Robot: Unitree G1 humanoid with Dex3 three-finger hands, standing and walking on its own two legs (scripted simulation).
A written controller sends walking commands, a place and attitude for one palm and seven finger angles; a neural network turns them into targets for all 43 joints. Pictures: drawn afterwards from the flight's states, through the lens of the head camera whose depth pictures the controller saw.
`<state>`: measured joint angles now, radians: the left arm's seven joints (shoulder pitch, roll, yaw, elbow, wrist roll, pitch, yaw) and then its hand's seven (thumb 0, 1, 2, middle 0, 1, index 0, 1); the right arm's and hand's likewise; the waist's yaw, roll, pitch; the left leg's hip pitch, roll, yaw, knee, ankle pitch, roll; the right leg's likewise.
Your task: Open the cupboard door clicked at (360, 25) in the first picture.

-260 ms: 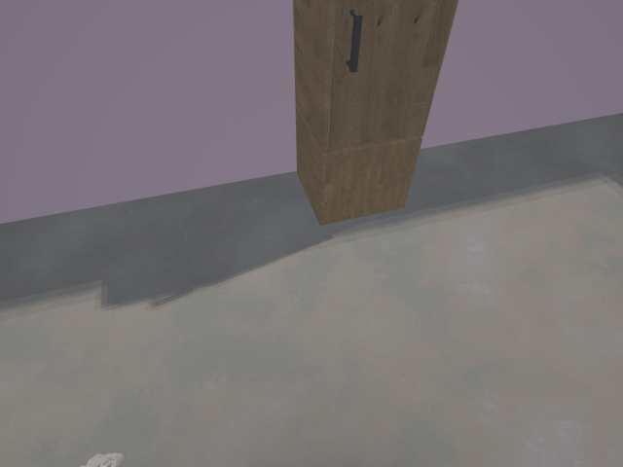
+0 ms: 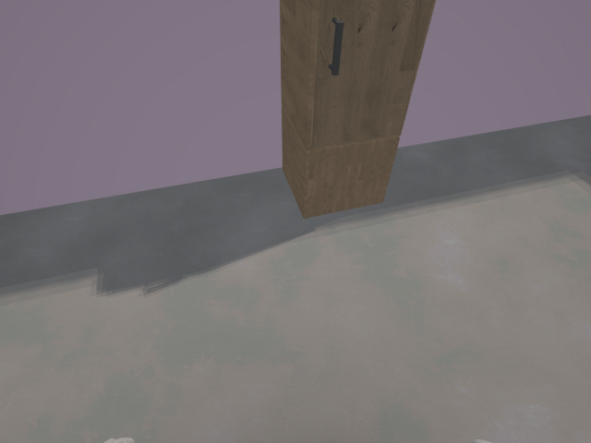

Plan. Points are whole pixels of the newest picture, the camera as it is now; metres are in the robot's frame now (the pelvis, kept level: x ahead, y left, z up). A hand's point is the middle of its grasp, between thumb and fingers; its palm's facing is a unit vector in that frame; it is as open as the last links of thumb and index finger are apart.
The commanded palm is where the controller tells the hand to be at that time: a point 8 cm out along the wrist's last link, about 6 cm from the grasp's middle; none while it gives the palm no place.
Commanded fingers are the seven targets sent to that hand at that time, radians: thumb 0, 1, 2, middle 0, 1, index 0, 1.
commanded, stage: stand and wait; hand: left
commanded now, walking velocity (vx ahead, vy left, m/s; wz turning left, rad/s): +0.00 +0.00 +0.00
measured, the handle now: (334, 47) +1.23 -0.04 +0.04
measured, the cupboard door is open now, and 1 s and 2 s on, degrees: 0 0 0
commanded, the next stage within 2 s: look at it before walking up in 0.56 s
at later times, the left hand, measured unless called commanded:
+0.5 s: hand out of the picture +0.06 +0.24 -0.15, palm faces -0.03 -0.94 -0.34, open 7.4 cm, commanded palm none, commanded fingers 0.00 0.90 0.90 -0.20 -0.30 -0.20 -0.30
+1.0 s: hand out of the picture +0.07 +0.24 -0.15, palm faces -0.04 -0.94 -0.33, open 7.4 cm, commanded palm none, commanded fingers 0.00 0.90 0.90 -0.20 -0.30 -0.20 -0.30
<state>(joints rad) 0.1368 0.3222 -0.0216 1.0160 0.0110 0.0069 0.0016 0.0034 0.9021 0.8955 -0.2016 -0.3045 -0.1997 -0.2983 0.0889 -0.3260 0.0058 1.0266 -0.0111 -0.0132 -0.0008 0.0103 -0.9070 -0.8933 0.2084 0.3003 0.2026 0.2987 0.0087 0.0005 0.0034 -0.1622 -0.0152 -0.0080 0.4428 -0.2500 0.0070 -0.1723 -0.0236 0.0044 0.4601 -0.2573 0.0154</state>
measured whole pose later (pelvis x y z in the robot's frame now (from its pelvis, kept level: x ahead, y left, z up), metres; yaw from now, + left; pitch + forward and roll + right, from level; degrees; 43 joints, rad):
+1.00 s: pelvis -0.01 -0.01 +0.00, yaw -1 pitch -2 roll +0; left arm 0.14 0.34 -0.01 1.08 0.01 0.00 0.00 0.00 0.90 0.90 -0.20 -0.30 -0.20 -0.30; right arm 0.12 -0.33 0.00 1.12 0.00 -0.01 0.00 0.01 -0.91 -0.89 0.21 0.30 0.20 0.30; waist 0.00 0.00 0.02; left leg -0.15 0.00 0.00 0.37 -0.20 -0.01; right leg -0.16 -0.01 0.01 0.39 -0.21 0.00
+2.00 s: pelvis -0.01 -0.02 +0.00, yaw -20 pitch +2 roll +1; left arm 0.36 0.18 0.05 0.95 0.02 0.00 -0.01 0.00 0.90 0.90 -0.20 -0.30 -0.20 -0.30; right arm 0.20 -0.25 -0.07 0.96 -0.02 0.02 0.00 0.01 -0.91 -0.89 0.20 0.30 0.20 0.30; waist 0.04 0.00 -0.02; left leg -0.43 0.05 0.01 0.89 -0.35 -0.06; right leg -0.27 0.10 0.14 0.39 -0.15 -0.06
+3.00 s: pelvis +0.26 -0.19 +0.00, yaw -50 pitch +0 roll -2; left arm 0.27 0.21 0.05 1.03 0.02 -0.05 0.00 -0.01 0.93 0.90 -0.20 -0.30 -0.20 -0.30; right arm 0.22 -0.18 -0.06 0.99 -0.03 -0.03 0.01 0.02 -0.95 -0.89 0.20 0.30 0.20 0.30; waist -0.01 0.02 0.00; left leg -0.56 0.17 0.07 0.82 -0.21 -0.05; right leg -0.15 0.07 -0.07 0.43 -0.29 -0.07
